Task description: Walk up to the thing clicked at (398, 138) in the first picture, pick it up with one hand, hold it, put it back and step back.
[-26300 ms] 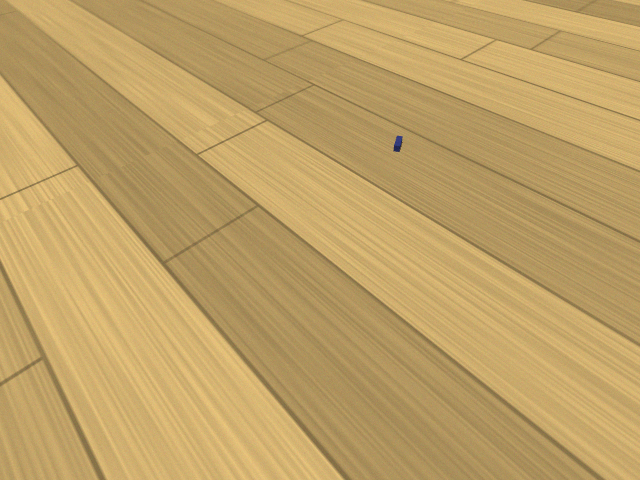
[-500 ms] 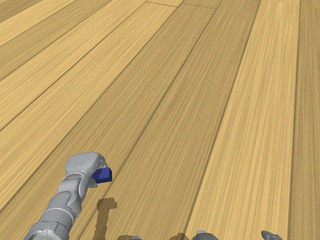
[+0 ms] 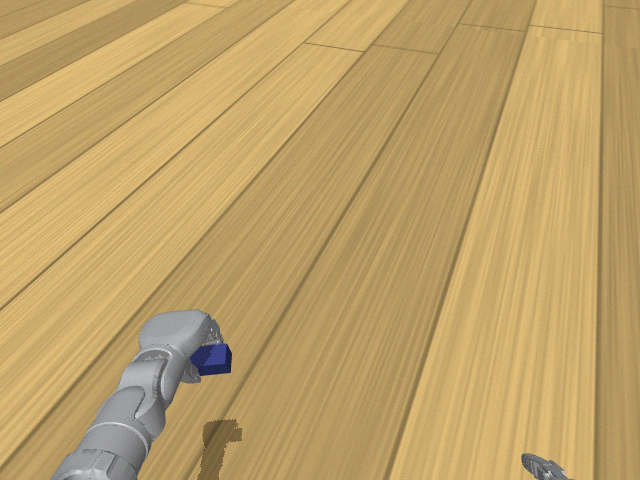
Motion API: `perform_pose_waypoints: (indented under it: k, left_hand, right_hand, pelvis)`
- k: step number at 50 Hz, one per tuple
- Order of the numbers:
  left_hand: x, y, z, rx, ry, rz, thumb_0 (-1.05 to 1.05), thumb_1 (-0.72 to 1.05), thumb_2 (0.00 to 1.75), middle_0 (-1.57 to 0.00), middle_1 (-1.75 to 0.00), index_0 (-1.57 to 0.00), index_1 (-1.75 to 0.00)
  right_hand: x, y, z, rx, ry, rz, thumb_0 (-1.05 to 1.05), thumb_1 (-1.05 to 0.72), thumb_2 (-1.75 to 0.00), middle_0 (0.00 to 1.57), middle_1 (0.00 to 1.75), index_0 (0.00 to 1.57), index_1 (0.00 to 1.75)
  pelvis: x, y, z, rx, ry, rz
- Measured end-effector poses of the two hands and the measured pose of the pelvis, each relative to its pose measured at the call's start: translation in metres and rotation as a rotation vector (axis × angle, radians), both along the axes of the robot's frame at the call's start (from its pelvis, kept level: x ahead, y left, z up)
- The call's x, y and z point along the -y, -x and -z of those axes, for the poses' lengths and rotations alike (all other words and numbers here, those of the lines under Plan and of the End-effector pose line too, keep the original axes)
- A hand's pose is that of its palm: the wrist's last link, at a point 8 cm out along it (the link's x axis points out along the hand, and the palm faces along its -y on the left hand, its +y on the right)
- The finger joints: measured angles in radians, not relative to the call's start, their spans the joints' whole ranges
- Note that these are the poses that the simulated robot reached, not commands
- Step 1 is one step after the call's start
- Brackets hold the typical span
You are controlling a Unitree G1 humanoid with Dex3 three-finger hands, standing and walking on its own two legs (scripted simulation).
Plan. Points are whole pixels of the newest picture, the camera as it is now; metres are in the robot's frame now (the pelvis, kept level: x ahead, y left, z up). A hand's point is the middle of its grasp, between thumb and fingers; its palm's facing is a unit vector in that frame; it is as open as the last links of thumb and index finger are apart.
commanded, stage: hold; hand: left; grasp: from above
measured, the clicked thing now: (197, 361) +0.33 +0.22 -0.09
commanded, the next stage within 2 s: crouch in 1.56 s
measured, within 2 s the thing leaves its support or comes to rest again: neither
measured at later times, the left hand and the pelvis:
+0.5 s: hand (184, 379) +0.28 +0.21 -0.03, palm faces -0.46 -0.05 -0.88, open 6.2 cm; pelvis -0.02 -0.01 +0.01, yaw +0 degrees
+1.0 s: hand (179, 381) +0.27 +0.20 -0.01, palm faces -0.44 -0.05 -0.90, open 6.2 cm; pelvis -0.02 -0.01 +0.01, yaw +0 degrees
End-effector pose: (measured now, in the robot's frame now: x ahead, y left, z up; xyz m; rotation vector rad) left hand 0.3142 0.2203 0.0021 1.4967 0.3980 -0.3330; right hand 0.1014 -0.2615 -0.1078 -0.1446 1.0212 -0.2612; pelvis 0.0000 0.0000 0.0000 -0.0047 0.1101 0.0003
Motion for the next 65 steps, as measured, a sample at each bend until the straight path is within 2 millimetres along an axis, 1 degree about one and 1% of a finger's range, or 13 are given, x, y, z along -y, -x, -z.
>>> perform_pose_waypoints:
  k: [8,16,24,31,39,50,58,65]
  left_hand:
    - [0.003,0.008,-0.008,-0.001,0.001,0.016,0.00,0.55,0.01,-1.09,-0.02,-1.10,0.00]
    - [0.005,0.015,-0.020,0.015,-0.005,0.010,0.00,0.55,0.00,-1.10,0.00,-1.10,0.00]
    - [0.010,0.030,-0.022,-0.012,0.010,0.022,0.00,0.55,0.00,-1.10,0.00,-1.10,0.00]
    - [0.013,0.038,-0.025,0.003,0.010,0.035,0.00,0.55,0.00,-1.11,0.00,-1.11,0.00]
    - [0.012,0.040,-0.034,0.030,0.009,0.027,0.00,0.55,0.00,-1.11,0.00,-1.11,0.00]
    - [0.013,0.043,-0.042,0.017,0.016,0.041,0.00,0.55,0.00,-1.11,0.00,-1.11,0.00]
    - [0.014,0.041,-0.041,0.008,0.011,0.044,0.00,0.55,0.00,-1.11,0.00,-1.11,0.00]
    - [0.016,0.036,-0.042,0.021,0.020,0.037,0.00,0.55,0.00,-1.11,0.00,-1.11,0.00]
  right_hand:
    - [-0.002,-0.004,-0.005,0.018,-0.006,-0.013,0.01,-0.91,-0.90,0.20,0.29,0.20,0.30]
    - [-0.001,-0.003,-0.009,0.042,-0.013,-0.024,0.01,-0.91,-0.90,0.20,0.29,0.20,0.30]
    - [0.000,-0.002,-0.013,0.066,-0.014,-0.032,0.01,-0.91,-0.90,0.20,0.29,0.20,0.30]
    - [0.000,-0.004,-0.015,0.083,-0.012,-0.043,0.01,-0.92,-0.90,0.20,0.29,0.20,0.30]
    - [-0.002,-0.009,-0.018,0.103,-0.016,-0.049,0.01,-0.92,-0.90,0.20,0.29,0.20,0.30]
    - [-0.008,-0.020,-0.023,0.134,-0.025,-0.058,0.01,-0.92,-0.91,0.20,0.29,0.20,0.30]
    - [-0.011,-0.027,-0.024,0.137,-0.031,-0.070,0.01,-0.92,-0.91,0.20,0.29,0.20,0.30]
    - [-0.009,-0.029,-0.024,0.124,-0.030,-0.067,0.01,-0.91,-0.91,0.20,0.29,0.20,0.30]
  pelvis:
    - [0.000,0.002,-0.004,0.025,-0.003,0.002]
    - [0.003,0.009,-0.007,0.052,-0.005,0.002]
    - [0.006,0.018,-0.010,0.073,-0.009,0.004]
    - [0.008,0.023,-0.011,0.086,-0.011,0.004]
    - [0.008,0.025,-0.013,0.098,-0.012,0.004]
    - [0.007,0.023,-0.015,0.111,-0.012,0.007]
    - [0.008,0.020,-0.016,0.112,-0.013,0.006]
    - [0.009,0.017,-0.017,0.110,-0.013,0.005]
